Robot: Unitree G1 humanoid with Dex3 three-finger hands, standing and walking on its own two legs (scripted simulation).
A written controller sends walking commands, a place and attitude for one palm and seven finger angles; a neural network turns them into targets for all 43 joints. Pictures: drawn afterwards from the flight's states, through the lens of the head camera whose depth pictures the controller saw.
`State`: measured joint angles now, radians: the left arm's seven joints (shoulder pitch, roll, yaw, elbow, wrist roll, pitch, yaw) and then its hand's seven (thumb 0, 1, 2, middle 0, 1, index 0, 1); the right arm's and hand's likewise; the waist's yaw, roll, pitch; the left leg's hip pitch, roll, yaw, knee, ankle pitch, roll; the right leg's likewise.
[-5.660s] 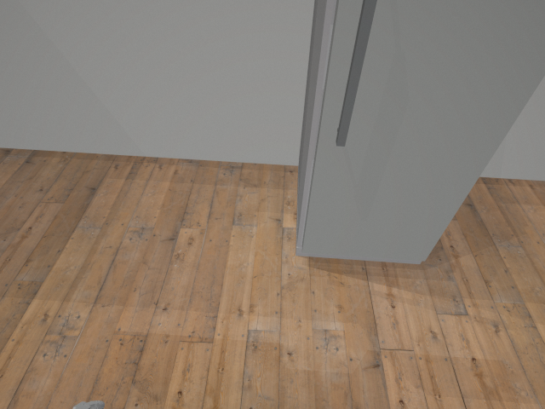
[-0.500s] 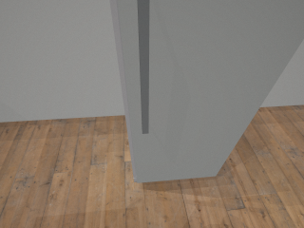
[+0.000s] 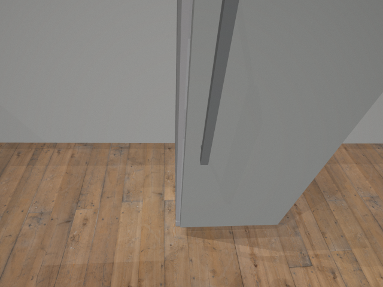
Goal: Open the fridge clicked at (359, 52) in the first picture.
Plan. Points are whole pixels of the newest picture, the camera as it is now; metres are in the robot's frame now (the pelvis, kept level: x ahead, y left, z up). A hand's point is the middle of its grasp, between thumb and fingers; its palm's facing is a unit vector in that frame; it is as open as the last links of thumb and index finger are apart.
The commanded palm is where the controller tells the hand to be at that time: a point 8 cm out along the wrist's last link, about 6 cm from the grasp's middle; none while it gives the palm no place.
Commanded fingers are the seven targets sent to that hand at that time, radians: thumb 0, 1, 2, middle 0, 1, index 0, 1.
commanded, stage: look again from close up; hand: left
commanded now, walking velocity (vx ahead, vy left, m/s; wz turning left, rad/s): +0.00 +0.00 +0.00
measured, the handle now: (213, 88) +0.50 -0.01 +0.18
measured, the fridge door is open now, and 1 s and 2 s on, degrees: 0 0 0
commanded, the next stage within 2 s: none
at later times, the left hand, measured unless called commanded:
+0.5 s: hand out of the picture -0.04 +0.17 -0.18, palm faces +0.02 -0.99 -0.15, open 7.4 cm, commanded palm none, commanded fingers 0.00 0.90 0.90 -0.20 -0.30 -0.20 -0.30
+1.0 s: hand out of the picture -0.04 +0.17 -0.18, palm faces +0.02 -0.99 -0.15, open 7.4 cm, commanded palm none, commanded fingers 0.00 0.90 0.90 -0.20 -0.30 -0.20 -0.30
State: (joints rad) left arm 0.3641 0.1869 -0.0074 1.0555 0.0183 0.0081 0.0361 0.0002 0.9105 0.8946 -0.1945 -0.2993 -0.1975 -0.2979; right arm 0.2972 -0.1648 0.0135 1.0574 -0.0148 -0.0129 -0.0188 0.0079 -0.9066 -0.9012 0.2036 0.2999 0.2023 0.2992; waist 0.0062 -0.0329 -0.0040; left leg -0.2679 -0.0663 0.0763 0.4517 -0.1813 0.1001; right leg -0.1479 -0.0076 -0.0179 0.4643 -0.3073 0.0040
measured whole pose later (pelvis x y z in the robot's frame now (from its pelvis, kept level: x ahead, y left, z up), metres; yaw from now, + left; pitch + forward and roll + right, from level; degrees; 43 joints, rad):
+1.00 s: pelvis +0.00 +0.00 +0.00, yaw +0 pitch +0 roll +0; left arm 0.37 0.16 -0.01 1.11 0.02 -0.01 0.04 0.00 0.91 0.89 -0.19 -0.30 -0.20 -0.30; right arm 0.28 -0.14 0.01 1.13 -0.01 -0.02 -0.02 0.01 -0.90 -0.90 0.20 0.30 0.20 0.30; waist 0.01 -0.04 0.00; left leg -0.23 -0.08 0.08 0.37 -0.14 0.10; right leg -0.13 -0.02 -0.01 0.41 -0.28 0.01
